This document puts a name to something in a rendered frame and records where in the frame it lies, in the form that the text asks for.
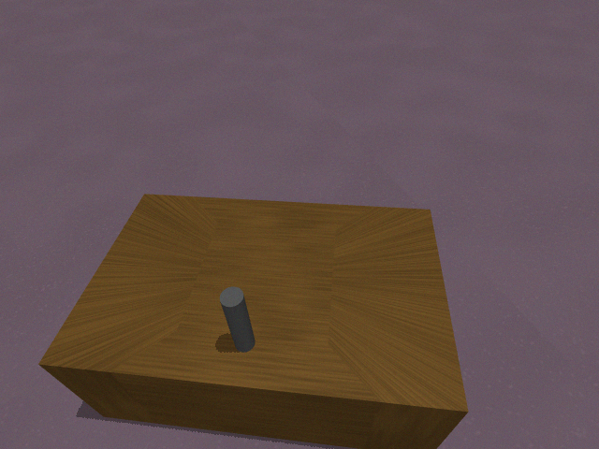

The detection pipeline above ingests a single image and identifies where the can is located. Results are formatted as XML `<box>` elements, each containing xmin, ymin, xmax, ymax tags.
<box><xmin>220</xmin><ymin>286</ymin><xmax>256</xmax><ymax>353</ymax></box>

